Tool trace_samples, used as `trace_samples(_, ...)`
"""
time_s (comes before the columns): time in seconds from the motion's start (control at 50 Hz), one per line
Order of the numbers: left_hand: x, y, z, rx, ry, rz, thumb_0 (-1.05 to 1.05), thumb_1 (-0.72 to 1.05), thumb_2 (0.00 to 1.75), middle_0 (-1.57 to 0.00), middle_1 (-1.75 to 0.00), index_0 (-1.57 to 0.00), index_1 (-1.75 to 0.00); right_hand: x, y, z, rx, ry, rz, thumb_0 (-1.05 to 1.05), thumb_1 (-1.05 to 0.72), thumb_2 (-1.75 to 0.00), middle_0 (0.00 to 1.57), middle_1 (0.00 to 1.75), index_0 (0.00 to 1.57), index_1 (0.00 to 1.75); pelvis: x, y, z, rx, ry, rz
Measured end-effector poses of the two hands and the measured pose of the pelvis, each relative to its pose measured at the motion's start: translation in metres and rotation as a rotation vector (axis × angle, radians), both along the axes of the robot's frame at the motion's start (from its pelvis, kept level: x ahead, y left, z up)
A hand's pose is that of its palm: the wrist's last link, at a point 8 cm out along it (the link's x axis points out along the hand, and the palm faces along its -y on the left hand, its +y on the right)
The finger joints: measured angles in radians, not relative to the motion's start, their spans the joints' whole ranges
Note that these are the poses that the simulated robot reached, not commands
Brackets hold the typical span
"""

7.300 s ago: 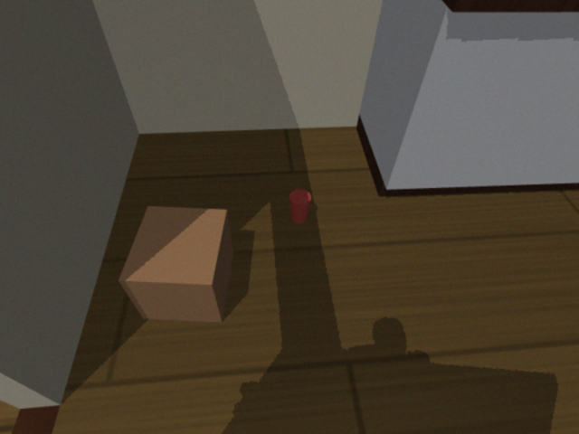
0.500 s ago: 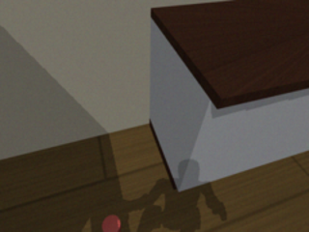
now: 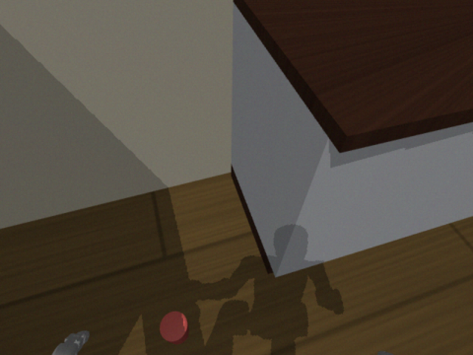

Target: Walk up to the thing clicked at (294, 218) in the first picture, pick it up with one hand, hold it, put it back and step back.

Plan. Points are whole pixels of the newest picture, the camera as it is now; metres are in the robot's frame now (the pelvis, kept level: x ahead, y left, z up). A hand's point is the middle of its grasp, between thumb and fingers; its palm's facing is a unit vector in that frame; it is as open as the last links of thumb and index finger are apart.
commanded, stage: go down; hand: left
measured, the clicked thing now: (176, 329) +0.29 +0.21 -0.71
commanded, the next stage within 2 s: none
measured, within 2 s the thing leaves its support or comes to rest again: neither
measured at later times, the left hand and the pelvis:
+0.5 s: hand out of the picture +0.15 +0.29 -0.23, palm faces +0.05 -0.95 -0.30, open 16.6 cm; pelvis -0.02 +0.01 -0.10, yaw -1 degrees
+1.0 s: hand (96, 340) +0.19 +0.32 -0.30, palm faces +0.01 -0.94 -0.34, open 16.7 cm; pelvis -0.04 +0.01 -0.21, yaw -2 degrees
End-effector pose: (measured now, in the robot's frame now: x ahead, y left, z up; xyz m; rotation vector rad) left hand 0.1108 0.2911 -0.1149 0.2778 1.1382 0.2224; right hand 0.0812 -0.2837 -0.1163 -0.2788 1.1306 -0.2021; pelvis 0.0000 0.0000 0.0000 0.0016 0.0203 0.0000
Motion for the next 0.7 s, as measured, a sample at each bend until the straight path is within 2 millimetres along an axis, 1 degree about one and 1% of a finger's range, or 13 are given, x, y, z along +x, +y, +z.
trace_samples(0.06, 0.024, 0.001, -0.006, -0.008, -0.031, -0.019, 0.01, 0.66, 0.66, -0.10, -0.16, -0.10, -0.15, 0.000, 0.011, -0.005, 0.017, -0.023, -0.004, 0.01, -0.94, -0.91, 0.20, 0.30, 0.20, 0.30, -0.006, -0.001, -0.006, -0.001, 0.048, -0.002)
trace_samples(0.1, 0.036, 0.005, -0.010, -0.009, -0.049, -0.032, 0.01, 0.55, 0.55, -0.08, -0.13, -0.09, -0.12, -0.003, 0.016, -0.008, 0.028, -0.035, -0.011, 0.01, -0.95, -0.91, 0.20, 0.30, 0.20, 0.30, -0.008, -0.001, -0.012, -0.001, 0.081, -0.007)
trace_samples(0.14, 0.044, 0.010, -0.014, -0.004, -0.071, -0.032, 0.01, 0.43, 0.45, -0.07, -0.11, -0.08, -0.10, -0.005, 0.020, -0.012, 0.036, -0.043, -0.020, 0.01, -0.95, -0.91, 0.20, 0.30, 0.20, 0.30, -0.008, -0.001, -0.018, -0.001, 0.104, -0.012)
trace_samples(0.18, 0.047, 0.015, -0.018, 0.003, -0.082, -0.027, 0.01, 0.31, 0.37, -0.07, -0.10, -0.07, -0.09, -0.008, 0.023, -0.016, 0.039, -0.047, -0.025, 0.01, -0.95, -0.91, 0.20, 0.30, 0.20, 0.30, -0.008, 0.000, -0.024, -0.002, 0.125, -0.014)
trace_samples(0.24, 0.045, 0.025, -0.028, 0.009, -0.089, -0.011, 0.01, 0.14, 0.28, -0.06, -0.09, -0.07, -0.08, -0.007, 0.025, -0.026, 0.038, -0.062, -0.028, 0.01, -0.94, -0.91, 0.20, 0.30, 0.20, 0.30, -0.009, 0.003, -0.036, -0.006, 0.161, -0.015)
trace_samples(0.3, 0.039, 0.036, -0.042, 0.008, -0.099, -0.009, 0.00, -0.02, 0.22, -0.06, -0.10, -0.08, -0.09, -0.001, 0.025, -0.038, 0.027, -0.092, -0.022, 0.01, -0.93, -0.91, 0.20, 0.30, 0.20, 0.30, -0.011, 0.006, -0.053, -0.008, 0.203, -0.018)
trace_samples(0.36, 0.033, 0.042, -0.056, -0.002, -0.124, -0.018, 0.00, -0.17, 0.19, -0.06, -0.12, -0.08, -0.11, 0.009, 0.025, -0.050, 0.011, -0.123, -0.008, 0.01, -0.92, -0.90, 0.20, 0.30, 0.20, 0.30, -0.013, 0.009, -0.070, -0.012, 0.240, -0.018)
trace_samples(0.46, 0.025, 0.044, -0.072, -0.021, -0.172, -0.040, 0.00, -0.35, 0.17, -0.07, -0.16, -0.09, -0.14, 0.034, 0.030, -0.069, -0.002, -0.177, 0.031, 0.01, -0.91, -0.90, 0.20, 0.30, 0.20, 0.30, -0.016, 0.012, -0.094, -0.018, 0.293, -0.017)
trace_samples(0.58, 0.022, 0.047, -0.084, -0.013, -0.217, -0.042, 0.00, -0.48, 0.18, -0.08, -0.20, -0.09, -0.19, 0.067, 0.042, -0.086, 0.007, -0.256, 0.086, 0.01, -0.90, -0.90, 0.20, 0.30, 0.20, 0.30, -0.018, 0.012, -0.116, -0.026, 0.340, -0.012)
trace_samples(0.64, 0.019, 0.049, -0.087, -0.010, -0.227, -0.048, 0.00, -0.50, 0.23, -0.08, -0.25, -0.09, -0.24, 0.080, 0.049, -0.090, 0.016, -0.292, 0.112, 0.01, -0.90, -0.89, 0.20, 0.30, 0.20, 0.30, -0.019, 0.011, -0.124, -0.031, 0.355, -0.008)
trace_samples(0.7, 0.014, 0.052, -0.093, -0.004, -0.217, -0.061, 0.00, -0.52, 0.30, -0.08, -0.33, -0.09, -0.31, 0.089, 0.053, -0.095, 0.022, -0.318, 0.134, 0.01, -0.90, -0.89, 0.20, 0.30, 0.20, 0.30, -0.021, 0.010, -0.131, -0.035, 0.368, -0.005)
